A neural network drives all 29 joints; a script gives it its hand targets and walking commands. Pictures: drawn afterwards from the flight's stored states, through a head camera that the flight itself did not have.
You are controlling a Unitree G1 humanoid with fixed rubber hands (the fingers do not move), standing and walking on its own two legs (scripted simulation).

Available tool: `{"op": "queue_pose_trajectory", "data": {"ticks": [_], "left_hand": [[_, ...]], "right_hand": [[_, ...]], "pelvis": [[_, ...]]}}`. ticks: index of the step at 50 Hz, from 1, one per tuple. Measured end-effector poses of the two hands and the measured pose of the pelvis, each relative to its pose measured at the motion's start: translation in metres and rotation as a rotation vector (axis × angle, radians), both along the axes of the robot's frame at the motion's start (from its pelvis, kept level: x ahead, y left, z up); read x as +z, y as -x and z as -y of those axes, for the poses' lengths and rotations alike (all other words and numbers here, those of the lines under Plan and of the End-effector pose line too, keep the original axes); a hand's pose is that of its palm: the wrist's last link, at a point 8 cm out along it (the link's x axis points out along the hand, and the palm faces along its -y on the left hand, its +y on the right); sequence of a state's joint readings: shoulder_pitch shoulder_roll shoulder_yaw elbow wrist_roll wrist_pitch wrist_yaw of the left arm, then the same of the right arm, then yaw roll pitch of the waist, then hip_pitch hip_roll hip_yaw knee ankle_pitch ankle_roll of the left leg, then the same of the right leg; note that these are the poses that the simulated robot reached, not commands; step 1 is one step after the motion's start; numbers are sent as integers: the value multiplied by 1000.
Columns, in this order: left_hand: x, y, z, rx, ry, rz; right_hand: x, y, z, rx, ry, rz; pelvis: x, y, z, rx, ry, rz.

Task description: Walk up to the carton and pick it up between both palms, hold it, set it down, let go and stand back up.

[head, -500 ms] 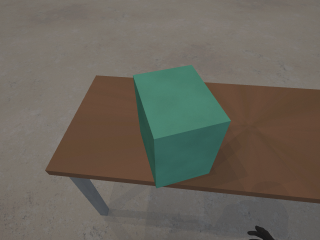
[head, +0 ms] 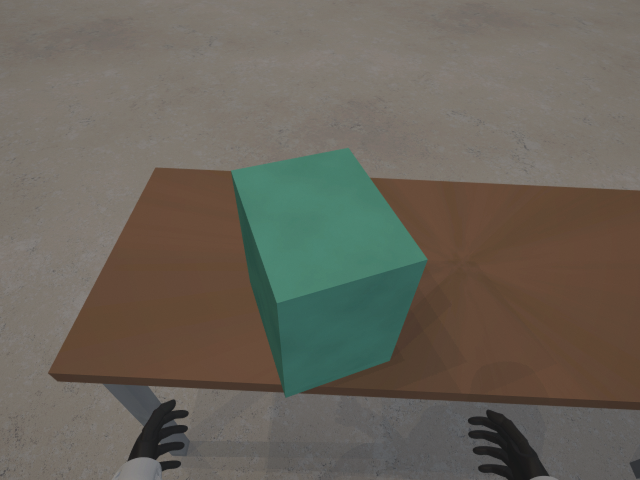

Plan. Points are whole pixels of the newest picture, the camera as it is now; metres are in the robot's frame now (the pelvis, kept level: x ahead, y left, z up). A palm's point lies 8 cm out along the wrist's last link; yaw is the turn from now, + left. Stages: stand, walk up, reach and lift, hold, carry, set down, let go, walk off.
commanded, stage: reach and lift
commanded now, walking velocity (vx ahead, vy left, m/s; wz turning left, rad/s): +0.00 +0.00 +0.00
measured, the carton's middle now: (316, 273) +0.41 +0.02 -0.01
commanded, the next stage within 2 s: none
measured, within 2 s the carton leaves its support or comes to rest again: neither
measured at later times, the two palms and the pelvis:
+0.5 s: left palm (168, 447) +0.18 +0.21 -0.06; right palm (526, 432) +0.20 -0.25 -0.07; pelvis +0.04 -0.02 +0.01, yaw +0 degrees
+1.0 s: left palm (193, 458) +0.16 +0.17 -0.04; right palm (546, 440) +0.18 -0.26 -0.04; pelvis +0.03 -0.03 +0.00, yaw +0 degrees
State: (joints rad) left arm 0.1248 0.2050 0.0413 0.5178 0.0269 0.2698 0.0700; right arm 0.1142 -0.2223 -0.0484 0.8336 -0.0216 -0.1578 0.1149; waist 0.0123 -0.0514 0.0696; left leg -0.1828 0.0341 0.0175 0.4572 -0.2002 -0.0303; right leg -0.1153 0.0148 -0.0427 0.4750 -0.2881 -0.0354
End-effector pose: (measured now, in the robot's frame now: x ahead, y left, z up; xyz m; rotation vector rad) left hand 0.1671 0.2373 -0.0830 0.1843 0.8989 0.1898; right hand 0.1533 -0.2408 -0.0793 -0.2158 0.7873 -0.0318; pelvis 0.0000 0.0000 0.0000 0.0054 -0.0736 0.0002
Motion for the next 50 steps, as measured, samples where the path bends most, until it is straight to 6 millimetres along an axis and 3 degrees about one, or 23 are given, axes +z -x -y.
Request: {"op": "queue_pose_trajectory", "data": {"ticks": [6, 15, 29, 37, 50], "left_hand": [[2, 0, 6, 46, -3, 35], [5, 2, 20, 70, -1, 110], [25, -17, 36, 71, -11, 298], [29, -8, 51, 89, 11, 359], [42, 2, 69, 110, 26, 483]], "right_hand": [[9, -19, 13, 42, 1, 35], [8, -44, 10, 78, -50, 86], [19, -50, 11, 83, -109, 207], [27, -49, 15, 90, -131, 262], [38, -31, 20, 72, -174, 342]], "pelvis": [[4, -12, 4, -11, -5, -28], [5, -29, 14, 2, -6, -51], [6, -42, 22, 3, -10, -46], [7, -40, 24, 5, -10, -43], [5, -26, 28, -4, -13, -33]]}}
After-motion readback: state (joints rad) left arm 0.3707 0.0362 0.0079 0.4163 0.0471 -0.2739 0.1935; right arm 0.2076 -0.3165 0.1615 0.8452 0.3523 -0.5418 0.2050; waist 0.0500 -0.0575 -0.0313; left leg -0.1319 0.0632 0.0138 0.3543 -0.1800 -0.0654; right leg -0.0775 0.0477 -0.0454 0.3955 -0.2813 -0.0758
